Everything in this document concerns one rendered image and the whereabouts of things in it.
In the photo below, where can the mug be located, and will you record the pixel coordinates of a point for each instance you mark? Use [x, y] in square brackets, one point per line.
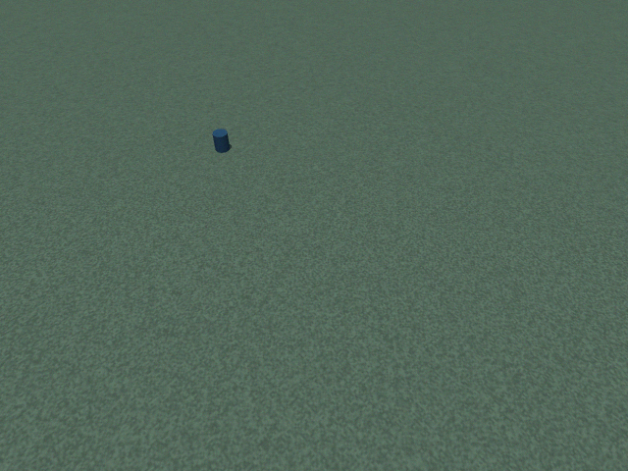
[221, 140]

